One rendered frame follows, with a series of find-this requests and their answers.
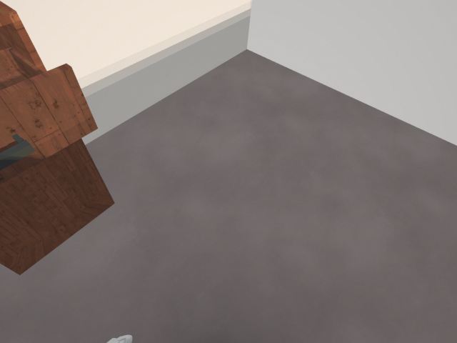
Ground drawer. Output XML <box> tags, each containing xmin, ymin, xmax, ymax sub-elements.
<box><xmin>0</xmin><ymin>47</ymin><xmax>98</xmax><ymax>184</ymax></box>

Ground handle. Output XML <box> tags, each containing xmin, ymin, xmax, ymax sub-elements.
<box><xmin>0</xmin><ymin>134</ymin><xmax>35</xmax><ymax>171</ymax></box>

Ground cabinet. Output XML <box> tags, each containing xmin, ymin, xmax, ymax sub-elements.
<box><xmin>0</xmin><ymin>1</ymin><xmax>115</xmax><ymax>275</ymax></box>

